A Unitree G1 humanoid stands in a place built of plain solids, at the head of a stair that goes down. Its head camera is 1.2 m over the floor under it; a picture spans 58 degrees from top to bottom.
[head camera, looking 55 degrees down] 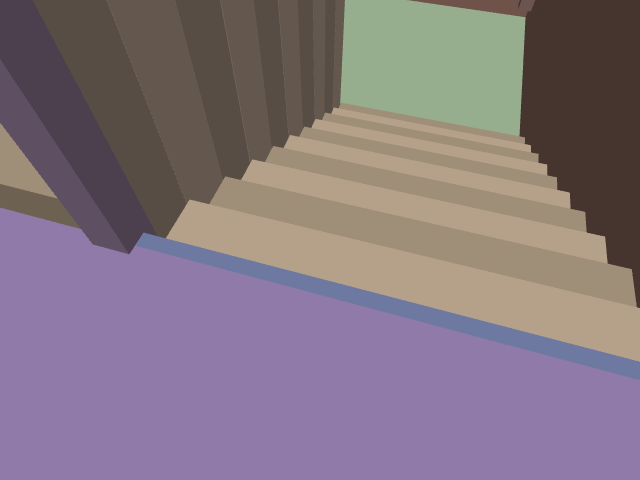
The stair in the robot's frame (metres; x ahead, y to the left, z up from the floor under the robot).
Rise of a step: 0.16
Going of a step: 0.29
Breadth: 1.80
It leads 17 degrees to the right of straight ahead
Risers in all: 11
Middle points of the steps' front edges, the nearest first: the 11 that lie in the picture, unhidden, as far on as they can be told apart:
0.62 -0.25 0.00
0.90 -0.33 -0.16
1.18 -0.41 -0.32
1.45 -0.49 -0.48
1.73 -0.58 -0.64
2.01 -0.66 -0.80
2.29 -0.74 -0.96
2.56 -0.83 -1.11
2.84 -0.91 -1.27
3.12 -0.99 -1.43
3.40 -1.08 -1.59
